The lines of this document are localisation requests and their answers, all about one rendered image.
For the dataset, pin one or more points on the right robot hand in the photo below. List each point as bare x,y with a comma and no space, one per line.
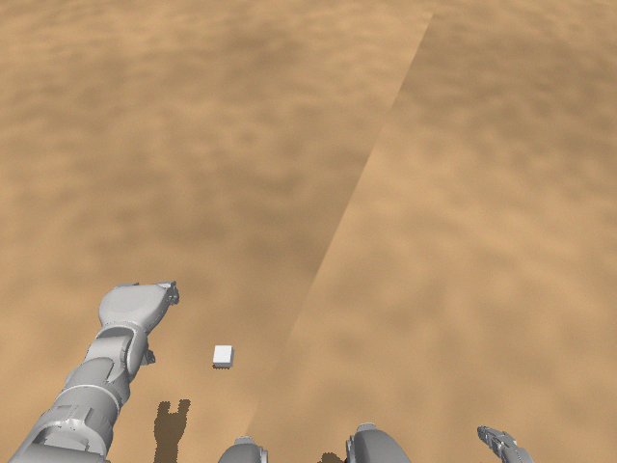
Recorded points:
503,445

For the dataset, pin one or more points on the left robot arm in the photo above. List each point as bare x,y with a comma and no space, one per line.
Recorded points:
79,426

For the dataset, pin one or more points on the cube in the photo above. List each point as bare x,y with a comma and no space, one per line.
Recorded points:
223,356

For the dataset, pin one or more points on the left robot hand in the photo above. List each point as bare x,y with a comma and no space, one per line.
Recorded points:
143,305

